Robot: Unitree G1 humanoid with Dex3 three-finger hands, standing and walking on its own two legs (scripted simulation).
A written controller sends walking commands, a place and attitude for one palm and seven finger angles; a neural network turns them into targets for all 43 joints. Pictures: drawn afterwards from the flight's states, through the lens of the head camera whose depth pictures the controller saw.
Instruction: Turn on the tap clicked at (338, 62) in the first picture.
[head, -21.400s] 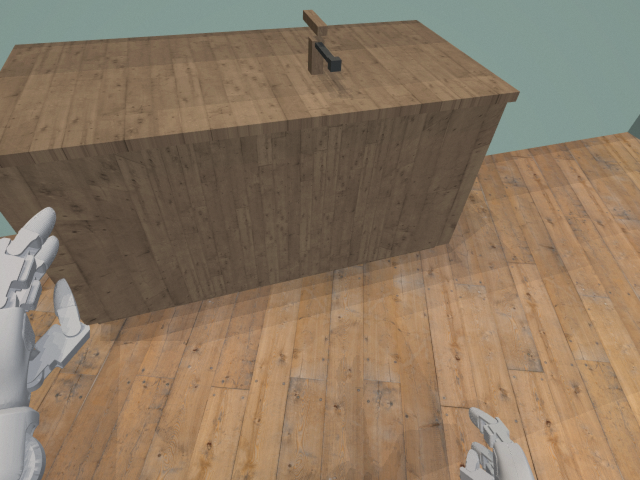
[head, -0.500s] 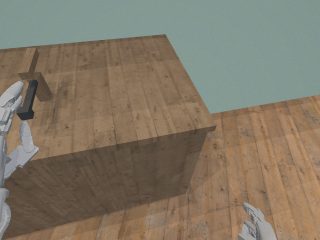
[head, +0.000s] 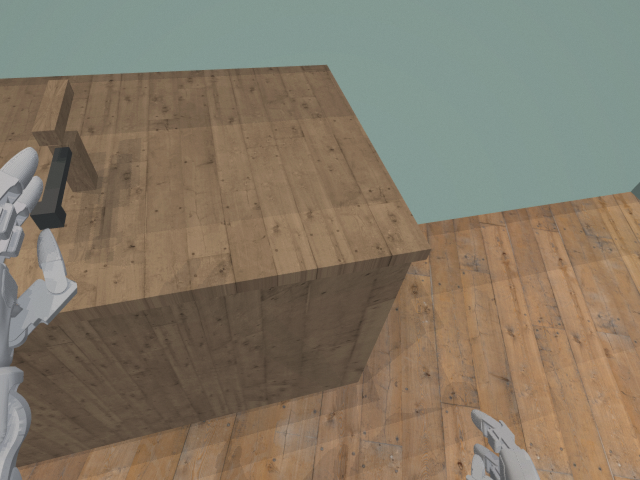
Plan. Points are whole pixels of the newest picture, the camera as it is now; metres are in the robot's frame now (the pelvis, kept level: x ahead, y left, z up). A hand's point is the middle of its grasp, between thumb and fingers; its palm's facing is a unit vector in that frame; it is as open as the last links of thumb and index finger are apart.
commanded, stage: look again from close up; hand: left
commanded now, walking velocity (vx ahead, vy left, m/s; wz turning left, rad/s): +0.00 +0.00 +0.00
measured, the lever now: (48, 214) +0.38 +0.41 +0.07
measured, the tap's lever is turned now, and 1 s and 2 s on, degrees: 0 0 0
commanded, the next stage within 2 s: come to a stop and stand still in 0.18 s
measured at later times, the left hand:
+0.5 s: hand (54, 261) +0.24 +0.28 +0.18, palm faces +0.40 -0.84 -0.37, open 7.4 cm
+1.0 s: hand (53, 327) +0.20 +0.26 +0.16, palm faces +0.42 -0.83 -0.37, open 7.4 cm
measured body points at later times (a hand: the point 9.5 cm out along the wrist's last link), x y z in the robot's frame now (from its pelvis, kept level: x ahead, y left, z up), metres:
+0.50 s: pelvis +0.03 +0.03 +0.00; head +0.05 +0.05 +0.45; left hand +0.22 +0.32 +0.20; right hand +0.22 -0.17 -0.07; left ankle +0.00 +0.09 -0.74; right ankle +0.06 -0.10 -0.74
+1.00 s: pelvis +0.00 +0.00 +0.00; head -0.01 +0.01 +0.45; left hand +0.17 +0.31 +0.18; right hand +0.16 -0.23 -0.07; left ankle +0.00 +0.09 -0.74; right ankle +0.06 -0.10 -0.74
